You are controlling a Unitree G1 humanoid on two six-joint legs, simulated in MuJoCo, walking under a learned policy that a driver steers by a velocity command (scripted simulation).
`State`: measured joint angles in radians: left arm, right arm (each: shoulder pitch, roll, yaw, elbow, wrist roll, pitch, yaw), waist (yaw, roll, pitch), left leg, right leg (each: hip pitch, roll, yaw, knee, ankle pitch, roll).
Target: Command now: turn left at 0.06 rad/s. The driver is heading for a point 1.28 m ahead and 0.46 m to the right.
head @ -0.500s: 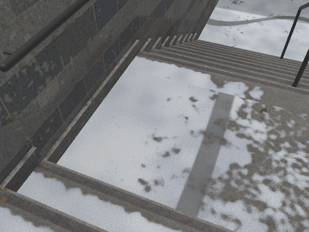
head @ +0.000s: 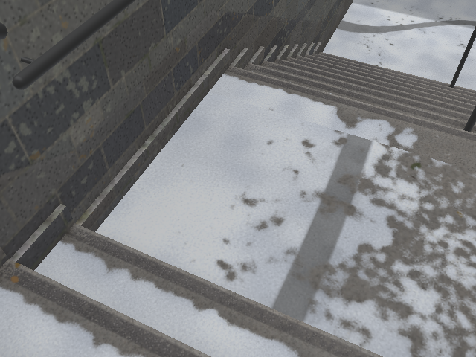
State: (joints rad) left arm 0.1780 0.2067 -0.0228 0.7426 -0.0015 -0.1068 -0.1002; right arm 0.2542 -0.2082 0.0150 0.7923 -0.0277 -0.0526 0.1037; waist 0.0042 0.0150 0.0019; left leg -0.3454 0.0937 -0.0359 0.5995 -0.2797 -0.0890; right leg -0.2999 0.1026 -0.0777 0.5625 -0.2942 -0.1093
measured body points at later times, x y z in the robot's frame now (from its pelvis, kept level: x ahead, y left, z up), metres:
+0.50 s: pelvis +0.00 +0.01 +0.02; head +0.00 -0.01 +0.46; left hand +0.05 +0.25 -0.12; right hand +0.07 -0.23 -0.14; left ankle +0.02 +0.17 -0.73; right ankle +0.00 -0.05 -0.73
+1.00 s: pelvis +0.03 +0.00 +0.02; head +0.02 -0.01 +0.47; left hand +0.03 +0.24 -0.13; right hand +0.06 -0.23 -0.15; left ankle +0.02 +0.17 -0.73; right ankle +0.00 -0.05 -0.73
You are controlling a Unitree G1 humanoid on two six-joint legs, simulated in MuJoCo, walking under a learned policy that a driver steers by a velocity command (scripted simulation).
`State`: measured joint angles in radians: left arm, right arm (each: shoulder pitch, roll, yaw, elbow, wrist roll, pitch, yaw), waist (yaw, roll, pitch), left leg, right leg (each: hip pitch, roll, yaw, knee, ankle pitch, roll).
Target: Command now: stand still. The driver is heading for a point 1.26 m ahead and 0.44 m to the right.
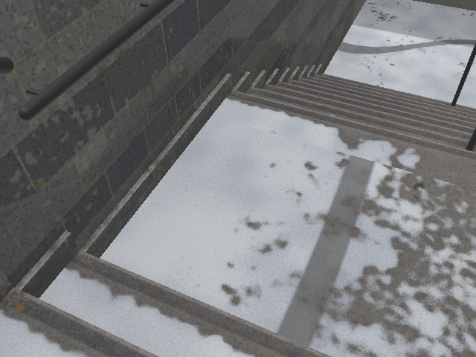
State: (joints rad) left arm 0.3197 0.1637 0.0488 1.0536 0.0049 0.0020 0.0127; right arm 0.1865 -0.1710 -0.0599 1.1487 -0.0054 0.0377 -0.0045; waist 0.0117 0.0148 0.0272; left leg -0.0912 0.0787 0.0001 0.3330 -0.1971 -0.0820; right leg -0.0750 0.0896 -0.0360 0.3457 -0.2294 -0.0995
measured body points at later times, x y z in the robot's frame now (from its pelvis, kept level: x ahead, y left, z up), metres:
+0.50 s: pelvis +0.04 +0.04 -0.01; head +0.05 +0.05 +0.44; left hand -0.04 +0.30 -0.15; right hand +0.20 -0.19 -0.13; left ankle +0.12 +0.17 -0.71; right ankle -0.03 -0.05 -0.74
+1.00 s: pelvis +0.29 +0.12 -0.14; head +0.32 +0.10 +0.31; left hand +0.51 +0.32 -0.25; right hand +0.16 -0.10 -0.28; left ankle +0.13 +0.20 -0.73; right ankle +0.36 +0.07 -0.85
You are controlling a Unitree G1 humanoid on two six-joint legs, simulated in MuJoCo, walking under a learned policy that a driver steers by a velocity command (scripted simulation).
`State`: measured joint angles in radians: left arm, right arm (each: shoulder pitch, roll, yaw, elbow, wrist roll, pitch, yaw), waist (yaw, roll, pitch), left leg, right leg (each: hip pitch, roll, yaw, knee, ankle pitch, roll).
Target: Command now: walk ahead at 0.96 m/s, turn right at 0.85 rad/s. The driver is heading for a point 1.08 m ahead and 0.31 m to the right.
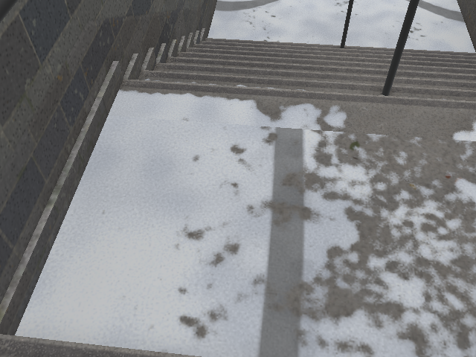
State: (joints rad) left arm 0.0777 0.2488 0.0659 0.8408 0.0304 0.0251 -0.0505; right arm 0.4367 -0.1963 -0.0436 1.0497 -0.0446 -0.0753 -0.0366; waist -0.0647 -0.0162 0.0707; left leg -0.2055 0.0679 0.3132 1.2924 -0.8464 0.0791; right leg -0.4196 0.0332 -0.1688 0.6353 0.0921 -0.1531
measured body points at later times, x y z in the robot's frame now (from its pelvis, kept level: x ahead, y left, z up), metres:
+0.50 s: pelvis +0.38 +0.03 -0.24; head +0.37 +0.03 +0.21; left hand +0.59 +0.22 -0.36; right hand +0.29 -0.22 -0.38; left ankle +0.39 +0.14 -0.94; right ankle +0.24 -0.04 -0.70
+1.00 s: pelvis +0.73 -0.22 -0.38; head +0.77 -0.23 +0.06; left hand +0.94 -0.06 -0.54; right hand +0.56 -0.39 -0.52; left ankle +0.84 -0.08 -1.00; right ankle +0.68 -0.22 -1.10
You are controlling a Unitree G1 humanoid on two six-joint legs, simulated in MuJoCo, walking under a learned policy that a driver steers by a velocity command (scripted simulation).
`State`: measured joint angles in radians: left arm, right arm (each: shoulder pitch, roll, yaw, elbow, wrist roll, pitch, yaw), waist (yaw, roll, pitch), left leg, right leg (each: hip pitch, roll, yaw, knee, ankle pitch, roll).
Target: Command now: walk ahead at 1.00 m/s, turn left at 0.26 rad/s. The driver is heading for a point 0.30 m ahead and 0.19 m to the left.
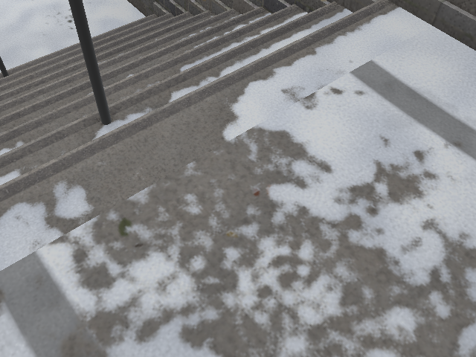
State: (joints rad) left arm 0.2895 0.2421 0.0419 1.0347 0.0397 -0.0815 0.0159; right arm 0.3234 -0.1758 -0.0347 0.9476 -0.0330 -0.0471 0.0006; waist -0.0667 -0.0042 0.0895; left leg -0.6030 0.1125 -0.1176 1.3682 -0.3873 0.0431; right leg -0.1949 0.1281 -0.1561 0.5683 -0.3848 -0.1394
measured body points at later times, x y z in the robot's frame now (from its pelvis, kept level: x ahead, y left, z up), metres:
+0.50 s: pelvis +0.40 +0.10 +0.03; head +0.44 +0.11 +0.47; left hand +0.54 +0.38 -0.08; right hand +0.53 -0.14 -0.11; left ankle +0.37 +0.15 -0.72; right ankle +0.58 -0.04 -0.67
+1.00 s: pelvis +0.53 +0.11 +0.01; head +0.55 +0.12 +0.46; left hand +0.59 +0.38 -0.12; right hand +0.68 -0.12 -0.12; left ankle +0.50 +0.24 -0.72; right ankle +0.65 +0.02 -0.72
